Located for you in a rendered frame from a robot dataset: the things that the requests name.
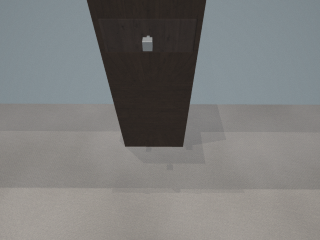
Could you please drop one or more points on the handle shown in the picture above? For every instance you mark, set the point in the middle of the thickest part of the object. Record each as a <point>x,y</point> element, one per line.
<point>147,43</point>

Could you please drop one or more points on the drawer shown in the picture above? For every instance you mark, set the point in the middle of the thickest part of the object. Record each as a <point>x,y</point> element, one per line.
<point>168,35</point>

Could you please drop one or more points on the cabinet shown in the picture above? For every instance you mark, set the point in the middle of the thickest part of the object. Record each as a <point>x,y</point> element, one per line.
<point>151,91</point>

